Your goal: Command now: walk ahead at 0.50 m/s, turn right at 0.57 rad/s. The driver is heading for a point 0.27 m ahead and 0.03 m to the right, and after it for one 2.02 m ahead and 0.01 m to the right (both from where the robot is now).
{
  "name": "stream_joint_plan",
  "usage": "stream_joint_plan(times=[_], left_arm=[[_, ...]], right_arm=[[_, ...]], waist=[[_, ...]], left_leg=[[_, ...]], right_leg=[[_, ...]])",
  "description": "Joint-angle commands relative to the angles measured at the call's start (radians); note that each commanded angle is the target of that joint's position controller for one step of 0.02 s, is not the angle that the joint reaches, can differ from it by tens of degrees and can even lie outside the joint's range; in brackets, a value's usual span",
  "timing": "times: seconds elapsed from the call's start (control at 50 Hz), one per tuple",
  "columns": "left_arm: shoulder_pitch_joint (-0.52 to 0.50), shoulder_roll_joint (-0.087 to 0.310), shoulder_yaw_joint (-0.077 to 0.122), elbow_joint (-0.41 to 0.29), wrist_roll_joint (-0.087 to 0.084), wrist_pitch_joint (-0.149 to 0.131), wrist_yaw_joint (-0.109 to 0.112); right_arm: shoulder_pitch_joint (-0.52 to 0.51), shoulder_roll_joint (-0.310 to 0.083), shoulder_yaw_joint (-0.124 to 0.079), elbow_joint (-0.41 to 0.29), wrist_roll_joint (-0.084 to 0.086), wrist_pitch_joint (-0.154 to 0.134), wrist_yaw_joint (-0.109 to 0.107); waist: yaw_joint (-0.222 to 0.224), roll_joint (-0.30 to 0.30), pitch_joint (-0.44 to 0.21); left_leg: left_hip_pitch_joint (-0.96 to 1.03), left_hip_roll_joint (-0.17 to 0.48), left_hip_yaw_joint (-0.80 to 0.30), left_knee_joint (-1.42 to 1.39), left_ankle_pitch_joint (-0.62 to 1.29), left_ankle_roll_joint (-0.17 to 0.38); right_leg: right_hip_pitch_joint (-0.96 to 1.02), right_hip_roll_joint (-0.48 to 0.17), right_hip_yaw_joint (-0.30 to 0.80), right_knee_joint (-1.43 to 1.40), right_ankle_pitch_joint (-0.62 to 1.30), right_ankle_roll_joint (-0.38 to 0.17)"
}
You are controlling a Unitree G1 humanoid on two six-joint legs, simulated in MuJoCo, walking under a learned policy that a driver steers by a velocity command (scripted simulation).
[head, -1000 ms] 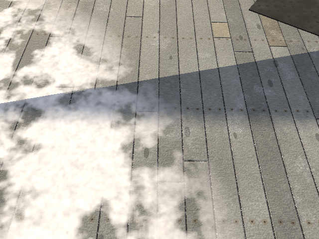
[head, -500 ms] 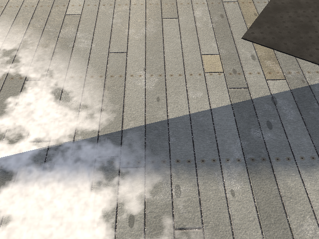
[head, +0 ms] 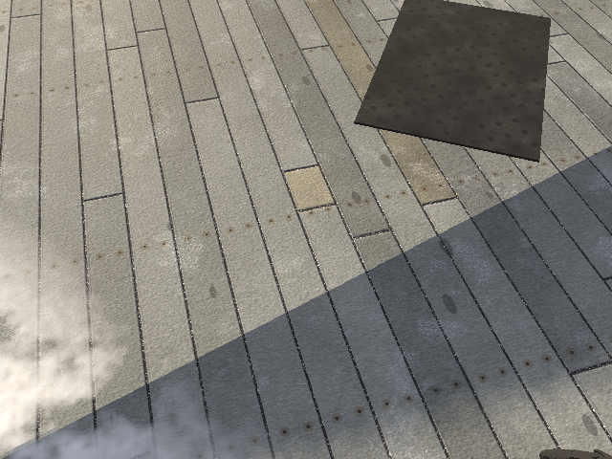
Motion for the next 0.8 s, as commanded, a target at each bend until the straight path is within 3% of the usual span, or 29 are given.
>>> stream_joint_plan(times=[0.02, 0.06, 0.1, 0.14, 0.22, 0.26, 0.3, 0.32, 0.34, 0.36, 0.38, 0.4, 0.42, 0.44, 0.46, 0.48, 0.52, 0.58, 0.62, 0.68, 0.76, 0.78, 0.8], left_arm=[[-0.06, 0.104, 0.034, -0.111, 0.002, -0.013, -0.009], [-0.06, 0.068, 0.028, -0.116, -0.004, -0.004, -0.015], [-0.103, 0.057, 0.026, -0.138, 0.005, 0.004, -0.012], [-0.121, 0.045, 0.021, -0.147, 0.015, 0.003, -0.015], [-0.22, 0.029, 0.014, -0.167, 0.013, -0.006, -0.045], [-0.252, 0.045, 0.022, -0.189, 0.012, -0.004, -0.061], [-0.24, 0.079, 0.039, -0.203, 0.018, 0.001, -0.071], [-0.195, 0.1, 0.051, -0.197, 0.021, 0.002, -0.072], [-0.096, 0.132, 0.071, -0.172, 0.022, 0.001, -0.067], [-0.002, 0.195, 0.096, -0.154, 0.023, 0.003, -0.048], [-0.007, 0.295, 0.104, -0.177, 0.028, 0.01, -0.022], [-0.033, 0.267, 0.086, -0.223, 0.044, 0.0, -0.029], [-0.087, 0.186, 0.065, -0.236, 0.04, -0.002, -0.035], [-0.134, 0.132, 0.045, -0.223, 0.025, -0.004, -0.033], [-0.159, 0.088, 0.028, -0.214, 0.019, -0.002, -0.031], [-0.205, 0.065, 0.016, -0.203, 0.024, 0.003, -0.028], [-0.239, 0.068, 0.013, -0.181, 0.053, -0.009, -0.028], [-0.24, 0.071, 0.016, -0.138, 0.064, -0.015, -0.018], [-0.245, 0.102, 0.025, -0.123, 0.061, -0.006, -0.009], [-0.252, 0.126, 0.034, -0.105, 0.051, 0.014, 0.005], [-0.271, 0.113, 0.036, -0.087, 0.029, 0.029, 0.019], [-0.274, 0.113, 0.039, -0.08, 0.019, 0.034, 0.022], [-0.247, 0.103, 0.04, -0.065, 0.009, 0.037, 0.025]], right_arm=[[0.101, -0.104, -0.031, -0.012, -0.01, 0.002, -0.005], [0.095, -0.1, -0.034, 0.008, -0.003, -0.006, -0.002], [0.075, -0.128, -0.042, 0.025, -0.004, -0.009, -0.003], [0.061, -0.156, -0.05, 0.041, -0.003, 0.001, -0.01], [0.069, -0.184, -0.053, 0.07, 0.009, 0.03, -0.028], [0.082, -0.204, -0.057, 0.084, 0.023, 0.04, -0.031], [0.07, -0.227, -0.066, 0.084, 0.039, 0.049, -0.035], [0.059, -0.234, -0.07, 0.081, 0.047, 0.054, -0.038], [0.051, -0.222, -0.067, 0.078, 0.052, 0.059, -0.04], [0.096, -0.19, -0.055, 0.075, 0.031, 0.056, -0.037], [0.18, -0.075, -0.017, 0.042, -0.043, 0.052, -0.025], [0.225, -0.133, -0.009, 0.048, -0.019, 0.045, -0.009], [0.144, -0.206, -0.027, 0.057, 0.017, 0.052, -0.002], [0.101, -0.192, -0.021, 0.05, 0.022, 0.062, -0.006], [0.086, -0.166, -0.016, 0.064, 0.014, 0.075, -0.016], [0.078, -0.154, -0.015, 0.065, 0.01, 0.094, -0.025], [0.143, -0.124, -0.007, 0.09, 0.013, 0.116, -0.028], [0.137, -0.096, 0.004, 0.11, 0.008, 0.116, -0.033], [0.103, -0.128, -0.005, 0.1, 0.014, 0.126, -0.034], [0.049, -0.149, -0.017, 0.072, 0.016, 0.143, -0.036], [0.086, -0.115, -0.019, 0.077, 0.013, 0.142, -0.025], [0.117, -0.112, -0.021, 0.086, 0.01, 0.14, -0.019], [0.132, -0.134, -0.026, 0.085, 0.002, 0.139, -0.015]], waist=[[-0.057, 0.123, 0.004], [-0.046, 0.144, 0.012], [-0.034, 0.121, 0.041], [-0.03, 0.115, 0.023], [-0.069, 0.115, -0.006], [-0.073, 0.122, -0.015], [-0.05, 0.135, -0.033], [-0.023, 0.138, -0.056], [0.031, 0.109, -0.099], [0.068, 0.015, -0.155], [-0.02, -0.268, -0.24], [0.001, -0.232, -0.469], [0.037, -0.08, -0.405], [0.016, -0.024, -0.298], [-0.004, 0.035, -0.238], [-0.038, 0.044, -0.197], [-0.077, -0.055, -0.153], [-0.058, -0.068, -0.164], [-0.041, -0.072, -0.15], [-0.021, -0.079, -0.073], [-0.048, -0.066, -0.063], [-0.066, -0.064, -0.069], [-0.071, -0.032, -0.055]], left_leg=[[0.283, 0.31, -0.33, -0.252, -0.011, 0.155], [0.238, 0.288, -0.231, -0.293, 0.061, 0.167], [0.211, 0.295, -0.141, -0.295, 0.324, 0.18], [0.22, 0.282, -0.04, -0.266, 0.524, 0.172], [0.234, 0.249, 0.09, -0.228, 0.546, 0.13], [0.284, 0.272, 0.097, -0.188, 0.536, 0.117], [0.323, 0.294, 0.101, -0.104, 0.609, 0.1], [0.331, 0.29, 0.11, -0.023, 0.67, 0.086], [0.308, 0.256, 0.137, 0.127, 0.664, 0.058], [0.175, 0.187, 0.159, 0.354, 0.474, 0.003], [-0.173, 0.05, 0.157, 0.71, -0.452, -0.068], [-0.284, -0.012, -0.069, 0.927, -0.577, -0.079], [-0.314, 0.051, -0.109, 0.939, -0.473, -0.069], [-0.334, 0.094, -0.089, 0.872, -0.4, -0.065], [-0.305, 0.131, -0.088, 0.789, -0.365, -0.071], [-0.223, 0.148, -0.081, 0.703, -0.326, -0.071], [-0.058, 0.141, -0.058, 0.581, -0.291, -0.089], [0.036, 0.134, -0.043, 0.382, -0.214, -0.095], [0.046, 0.126, -0.031, 0.35, -0.174, -0.088], [-0.009, 0.115, -0.016, 0.346, -0.222, -0.065], [0.028, 0.088, 0.031, 0.202, -0.19, -0.022], [0.075, 0.072, 0.046, 0.11, -0.127, -0.002], [0.108, 0.085, -0.001, 0.0, -0.027, 0.032]], right_leg=[[-0.347, -0.143, 0.016, 0.074, 0.109, 0.022], [-0.334, -0.16, -0.012, 0.045, 0.131, 0.032], [-0.353, -0.159, -0.026, -0.025, 0.162, 0.053], [-0.329, -0.156, -0.053, -0.133, 0.241, 0.067], [-0.205, -0.121, -0.126, -0.393, 0.459, 0.046], [-0.181, -0.111, -0.135, -0.464, 0.442, 0.023], [-0.134, -0.083, -0.155, -0.509, 0.352, -0.012], [-0.074, -0.057, -0.174, -0.547, 0.325, -0.034], [0.056, -0.02, -0.189, -0.63, 0.386, -0.064], [0.259, -0.051, -0.111, -0.676, 0.65, -0.112], [0.547, -0.323, 0.254, -0.571, 1.188, -0.256], [0.652, -0.471, 0.568, -0.667, 0.998, -0.427], [0.572, -0.419, 0.433, -0.698, 0.896, -0.373], [0.467, -0.37, 0.309, -0.695, 0.825, -0.31], [0.362, -0.329, 0.246, -0.709, 0.771, -0.266], [0.24, -0.293, 0.201, -0.76, 0.637, -0.23], [0.066, -0.27, 0.102, -0.794, 0.722, -0.24], [0.055, -0.253, 0.02, -0.8, 0.688, -0.225], [0.054, -0.279, 0.035, -0.826, 0.515, -0.228], [0.054, -0.307, 0.071, -0.862, 0.241, -0.221], [0.113, -0.313, 0.039, -0.801, 0.295, -0.191], [0.113, -0.299, 0.009, -0.762, 0.329, -0.164], [0.096, -0.263, -0.033, -0.697, 0.322, -0.109]])
Keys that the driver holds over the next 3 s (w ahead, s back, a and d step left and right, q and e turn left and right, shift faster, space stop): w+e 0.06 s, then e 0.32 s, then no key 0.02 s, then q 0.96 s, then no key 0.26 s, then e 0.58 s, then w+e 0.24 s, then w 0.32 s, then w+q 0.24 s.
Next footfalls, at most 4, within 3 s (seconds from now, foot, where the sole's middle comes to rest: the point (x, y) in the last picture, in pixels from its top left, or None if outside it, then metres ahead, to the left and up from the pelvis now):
0.36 right None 0.30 -0.16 -0.77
0.80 left None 0.28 0.07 -0.77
1.22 right None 0.29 -0.16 -0.77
1.60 left None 0.23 0.10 -0.77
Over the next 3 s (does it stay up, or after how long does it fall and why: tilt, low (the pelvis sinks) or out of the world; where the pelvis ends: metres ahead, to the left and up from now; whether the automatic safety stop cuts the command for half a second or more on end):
stays up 0.49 -0.08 0.01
